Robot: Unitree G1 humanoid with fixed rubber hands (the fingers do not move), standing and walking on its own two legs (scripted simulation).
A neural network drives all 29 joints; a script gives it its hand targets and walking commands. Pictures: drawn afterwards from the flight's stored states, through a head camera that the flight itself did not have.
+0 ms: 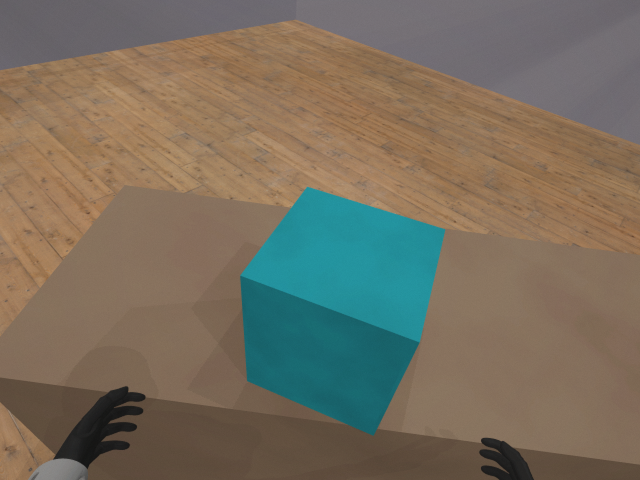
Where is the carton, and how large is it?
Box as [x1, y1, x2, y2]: [240, 187, 444, 435]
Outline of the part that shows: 307,187 240,275 247,380 373,435 419,342 444,229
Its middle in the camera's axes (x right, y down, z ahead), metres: +0.03 +0.10 +0.58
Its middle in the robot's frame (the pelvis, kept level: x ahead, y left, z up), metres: +0.38 -0.02 +0.01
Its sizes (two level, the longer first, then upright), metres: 0.210 0.200 0.250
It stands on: a pedestal, 0.66 m high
